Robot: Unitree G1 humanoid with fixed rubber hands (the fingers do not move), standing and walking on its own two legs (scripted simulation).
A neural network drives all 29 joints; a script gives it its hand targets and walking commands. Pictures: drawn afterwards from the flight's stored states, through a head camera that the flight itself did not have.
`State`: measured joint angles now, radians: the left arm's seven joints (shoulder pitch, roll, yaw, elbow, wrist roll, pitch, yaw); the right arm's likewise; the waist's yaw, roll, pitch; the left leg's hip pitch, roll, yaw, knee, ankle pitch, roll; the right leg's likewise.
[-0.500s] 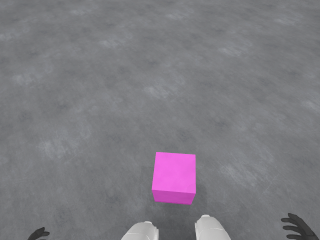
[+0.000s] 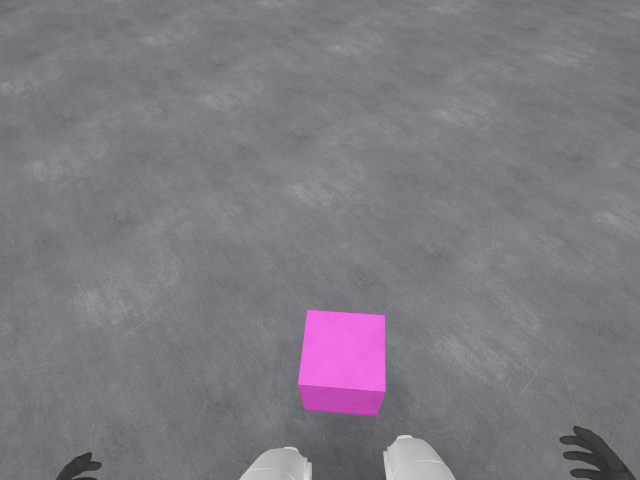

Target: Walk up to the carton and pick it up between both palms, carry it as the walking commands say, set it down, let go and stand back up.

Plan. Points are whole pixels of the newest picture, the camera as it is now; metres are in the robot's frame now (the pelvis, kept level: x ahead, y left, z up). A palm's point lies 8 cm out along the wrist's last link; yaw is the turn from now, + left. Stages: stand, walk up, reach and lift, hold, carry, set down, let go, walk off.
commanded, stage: walk up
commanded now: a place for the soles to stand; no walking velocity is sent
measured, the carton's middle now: (343, 365) +0.45 -0.03 -0.60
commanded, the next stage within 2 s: reach and lift in 0.42 s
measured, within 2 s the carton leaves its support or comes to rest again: neither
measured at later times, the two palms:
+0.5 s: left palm out of the picture +0.11 +0.34 -0.06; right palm (606, 476) +0.12 -0.32 -0.07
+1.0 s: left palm (133, 400) +0.23 +0.28 -0.08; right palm (550, 399) +0.22 -0.31 -0.11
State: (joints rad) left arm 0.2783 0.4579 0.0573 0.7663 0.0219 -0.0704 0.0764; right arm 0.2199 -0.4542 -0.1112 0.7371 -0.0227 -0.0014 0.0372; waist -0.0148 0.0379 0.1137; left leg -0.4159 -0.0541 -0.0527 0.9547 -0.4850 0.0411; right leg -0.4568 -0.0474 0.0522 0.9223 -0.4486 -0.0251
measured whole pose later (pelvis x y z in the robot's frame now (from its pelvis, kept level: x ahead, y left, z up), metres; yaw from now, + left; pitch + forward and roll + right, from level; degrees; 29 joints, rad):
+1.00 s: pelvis +0.01 -0.02 +0.00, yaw +0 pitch +7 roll +1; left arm -0.08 0.36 0.14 0.64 0.05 0.03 0.00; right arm -0.09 -0.32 -0.20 0.61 -0.03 0.05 0.01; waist -0.02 0.06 0.26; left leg -0.59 -0.05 -0.05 0.92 -0.45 0.00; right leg -0.66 -0.05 0.06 0.92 -0.39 0.06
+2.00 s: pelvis -0.01 -0.03 -0.05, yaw +1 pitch +43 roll +2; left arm -0.89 0.36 0.20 0.72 -0.04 0.10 -0.08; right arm -0.79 -0.17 -0.31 0.60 0.02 0.09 -0.07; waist -0.02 0.03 0.01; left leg -1.40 -0.05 -0.06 1.01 -0.36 -0.03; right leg -1.45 -0.04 0.06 0.99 -0.29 0.05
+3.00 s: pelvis -0.07 -0.04 -0.26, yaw +0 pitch +46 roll +1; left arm -1.30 0.35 0.16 0.91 -0.08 0.11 0.03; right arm -1.22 -0.24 -0.25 0.80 0.07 0.12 -0.16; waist -0.02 0.01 0.21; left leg -2.12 -0.05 -0.07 1.89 -0.57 -0.06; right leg -2.19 0.02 0.06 1.83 -0.44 0.05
